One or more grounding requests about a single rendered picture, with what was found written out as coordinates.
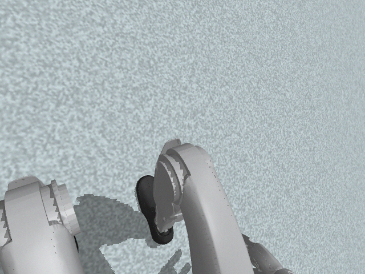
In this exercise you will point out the right robot foot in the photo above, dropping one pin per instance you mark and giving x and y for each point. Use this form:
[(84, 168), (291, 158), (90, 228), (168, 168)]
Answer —
[(144, 190)]

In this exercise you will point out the right robot hand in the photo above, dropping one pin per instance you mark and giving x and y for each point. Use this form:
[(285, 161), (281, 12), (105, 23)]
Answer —
[(261, 258)]

